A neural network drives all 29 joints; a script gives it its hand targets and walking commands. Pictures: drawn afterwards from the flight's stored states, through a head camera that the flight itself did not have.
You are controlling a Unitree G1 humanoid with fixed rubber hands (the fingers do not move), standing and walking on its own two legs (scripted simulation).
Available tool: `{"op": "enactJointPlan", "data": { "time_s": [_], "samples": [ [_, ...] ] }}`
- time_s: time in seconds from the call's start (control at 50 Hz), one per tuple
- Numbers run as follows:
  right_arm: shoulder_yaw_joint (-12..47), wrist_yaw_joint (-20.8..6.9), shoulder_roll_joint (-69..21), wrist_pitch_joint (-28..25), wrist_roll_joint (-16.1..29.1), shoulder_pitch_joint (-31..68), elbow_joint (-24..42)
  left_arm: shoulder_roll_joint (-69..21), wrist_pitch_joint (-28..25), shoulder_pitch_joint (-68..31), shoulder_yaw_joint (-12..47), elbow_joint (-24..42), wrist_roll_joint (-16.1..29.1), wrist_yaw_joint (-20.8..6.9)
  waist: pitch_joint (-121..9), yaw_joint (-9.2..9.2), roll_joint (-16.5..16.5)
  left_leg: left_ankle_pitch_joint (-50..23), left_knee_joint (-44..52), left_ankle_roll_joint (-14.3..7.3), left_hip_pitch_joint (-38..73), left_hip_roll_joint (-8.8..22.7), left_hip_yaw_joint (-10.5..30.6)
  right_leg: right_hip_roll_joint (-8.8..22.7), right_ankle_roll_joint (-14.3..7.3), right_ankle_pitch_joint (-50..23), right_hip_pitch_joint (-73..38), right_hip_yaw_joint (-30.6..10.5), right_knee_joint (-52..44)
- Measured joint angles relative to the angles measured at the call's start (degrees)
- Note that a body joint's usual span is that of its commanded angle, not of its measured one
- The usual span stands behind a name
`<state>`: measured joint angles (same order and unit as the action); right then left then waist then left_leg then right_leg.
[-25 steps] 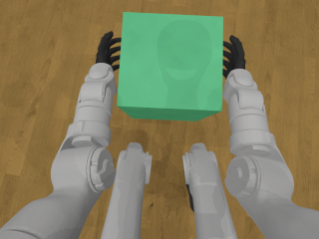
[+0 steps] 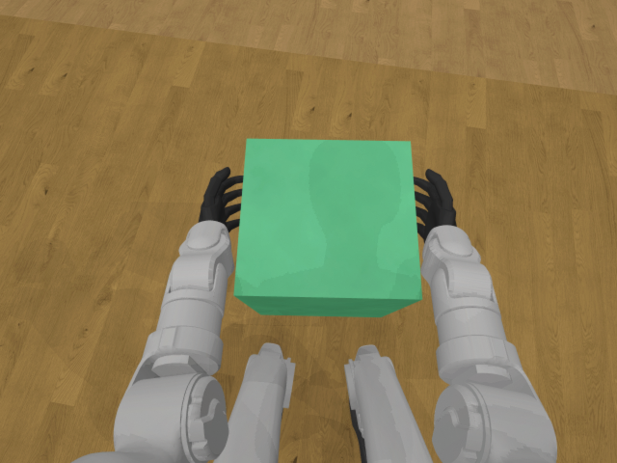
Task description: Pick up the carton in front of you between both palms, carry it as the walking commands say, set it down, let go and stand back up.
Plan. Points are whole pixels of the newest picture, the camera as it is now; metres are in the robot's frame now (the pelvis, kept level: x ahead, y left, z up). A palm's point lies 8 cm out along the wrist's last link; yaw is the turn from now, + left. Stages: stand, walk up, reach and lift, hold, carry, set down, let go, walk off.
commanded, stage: reach and lift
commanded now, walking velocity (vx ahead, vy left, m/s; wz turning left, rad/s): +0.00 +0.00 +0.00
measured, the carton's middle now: (323, 241) +0.41 +0.00 -0.11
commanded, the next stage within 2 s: hold in 1.80 s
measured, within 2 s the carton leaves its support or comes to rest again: neither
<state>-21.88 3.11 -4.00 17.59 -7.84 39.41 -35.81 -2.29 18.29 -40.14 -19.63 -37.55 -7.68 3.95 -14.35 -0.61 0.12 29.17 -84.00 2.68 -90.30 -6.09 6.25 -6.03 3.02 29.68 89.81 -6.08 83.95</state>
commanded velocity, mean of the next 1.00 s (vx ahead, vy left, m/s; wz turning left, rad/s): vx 0.00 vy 0.00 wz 0.00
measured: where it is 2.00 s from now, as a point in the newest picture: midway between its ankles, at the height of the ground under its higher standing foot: (316, 443)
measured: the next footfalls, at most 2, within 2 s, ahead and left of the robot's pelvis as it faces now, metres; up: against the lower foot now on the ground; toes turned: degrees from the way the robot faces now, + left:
none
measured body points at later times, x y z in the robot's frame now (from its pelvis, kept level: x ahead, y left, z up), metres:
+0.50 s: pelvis +0.05 +0.00 +0.14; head +0.11 +0.00 +0.58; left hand +0.38 +0.15 +0.10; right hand +0.38 -0.15 +0.10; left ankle +0.07 +0.13 -0.56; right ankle +0.07 -0.13 -0.56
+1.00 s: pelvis +0.05 +0.00 +0.18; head +0.02 +0.00 +0.63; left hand +0.35 +0.15 +0.19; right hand +0.36 -0.15 +0.20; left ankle +0.07 +0.13 -0.56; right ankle +0.07 -0.13 -0.56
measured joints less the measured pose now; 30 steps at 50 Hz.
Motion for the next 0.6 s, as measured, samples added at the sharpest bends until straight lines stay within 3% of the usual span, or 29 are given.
{"op": "enactJointPlan", "data": {
  "time_s": [0.34,0.6],
  "samples": [
    [2.64,-0.41,-2.57,-1.50,-1.47,-13.21,1.30,-2.70,-1.78,13.10,1.66,1.05,-0.88,-0.74,1.68,0.36,-0.04,-4.50,22.31,-0.94,29.86,1.01,1.12,0.98,-1.19,-4.59,-29.73,-1.24,-22.22],
    [5.15,-1.18,-4.13,3.64,-2.39,-22.52,6.91,-4.56,3.70,22.71,4.23,7.44,-2.04,-1.09,5.11,0.36,-0.28,-10.24,42.54,-1.63,56.49,2.27,1.85,2.19,-1.92,-10.46,-56.36,-2.12,-42.56]
  ]
}}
